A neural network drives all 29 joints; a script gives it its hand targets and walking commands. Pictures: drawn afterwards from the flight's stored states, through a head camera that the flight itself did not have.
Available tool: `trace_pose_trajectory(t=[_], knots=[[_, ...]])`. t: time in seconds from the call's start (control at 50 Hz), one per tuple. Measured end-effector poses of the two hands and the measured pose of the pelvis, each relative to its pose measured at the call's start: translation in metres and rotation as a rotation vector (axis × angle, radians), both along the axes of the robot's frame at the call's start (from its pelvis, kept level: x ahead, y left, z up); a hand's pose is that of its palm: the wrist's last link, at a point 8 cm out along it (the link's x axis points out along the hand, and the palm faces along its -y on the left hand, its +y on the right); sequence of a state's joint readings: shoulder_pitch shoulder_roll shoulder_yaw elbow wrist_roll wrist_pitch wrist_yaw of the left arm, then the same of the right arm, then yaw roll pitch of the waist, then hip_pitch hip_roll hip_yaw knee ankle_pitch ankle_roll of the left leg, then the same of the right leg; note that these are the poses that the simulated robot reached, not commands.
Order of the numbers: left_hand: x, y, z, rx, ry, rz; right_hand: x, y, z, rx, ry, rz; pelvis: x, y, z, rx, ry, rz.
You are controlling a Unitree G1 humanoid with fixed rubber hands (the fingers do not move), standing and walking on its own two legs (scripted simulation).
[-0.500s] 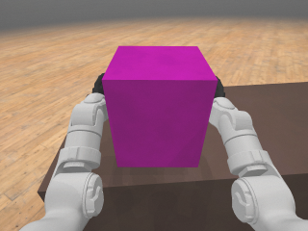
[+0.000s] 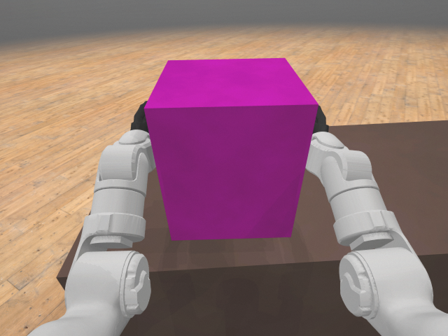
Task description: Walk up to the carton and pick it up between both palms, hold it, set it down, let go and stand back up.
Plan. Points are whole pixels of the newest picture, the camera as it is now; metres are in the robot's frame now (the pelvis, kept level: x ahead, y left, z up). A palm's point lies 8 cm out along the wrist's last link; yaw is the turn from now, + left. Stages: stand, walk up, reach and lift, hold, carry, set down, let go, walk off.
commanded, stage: hold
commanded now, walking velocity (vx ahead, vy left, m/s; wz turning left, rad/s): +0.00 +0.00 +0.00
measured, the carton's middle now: (228, 148) +0.38 +0.00 +0.23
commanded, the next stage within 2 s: none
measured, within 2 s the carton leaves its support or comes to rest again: neither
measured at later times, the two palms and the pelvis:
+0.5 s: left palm (138, 139) +0.37 +0.15 +0.27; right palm (318, 138) +0.37 -0.15 +0.25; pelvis -0.01 +0.00 +0.00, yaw +0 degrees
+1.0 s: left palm (135, 136) +0.36 +0.16 +0.28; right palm (319, 134) +0.36 -0.14 +0.27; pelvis -0.01 +0.00 +0.00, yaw +0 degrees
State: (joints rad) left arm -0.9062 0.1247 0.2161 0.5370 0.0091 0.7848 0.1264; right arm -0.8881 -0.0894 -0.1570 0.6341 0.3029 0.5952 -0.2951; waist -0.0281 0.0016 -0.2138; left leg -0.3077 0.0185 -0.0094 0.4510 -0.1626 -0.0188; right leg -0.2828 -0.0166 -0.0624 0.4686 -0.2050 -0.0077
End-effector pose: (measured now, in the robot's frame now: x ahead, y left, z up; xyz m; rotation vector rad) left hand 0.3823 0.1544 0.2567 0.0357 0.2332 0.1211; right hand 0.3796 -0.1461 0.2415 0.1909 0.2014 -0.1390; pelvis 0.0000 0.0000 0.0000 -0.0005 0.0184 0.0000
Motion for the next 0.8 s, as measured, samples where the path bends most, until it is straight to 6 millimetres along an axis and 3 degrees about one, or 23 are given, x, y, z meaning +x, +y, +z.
trace_pose_trajectory(t=[0.8], knots=[[-0.023,0.002,0.018,-0.021,-0.015,0.017,-0.019,0.002,0.023,-0.021,-0.013,0.013,-0.008,0.002,-0.001,-0.003,-0.012,0.000]])
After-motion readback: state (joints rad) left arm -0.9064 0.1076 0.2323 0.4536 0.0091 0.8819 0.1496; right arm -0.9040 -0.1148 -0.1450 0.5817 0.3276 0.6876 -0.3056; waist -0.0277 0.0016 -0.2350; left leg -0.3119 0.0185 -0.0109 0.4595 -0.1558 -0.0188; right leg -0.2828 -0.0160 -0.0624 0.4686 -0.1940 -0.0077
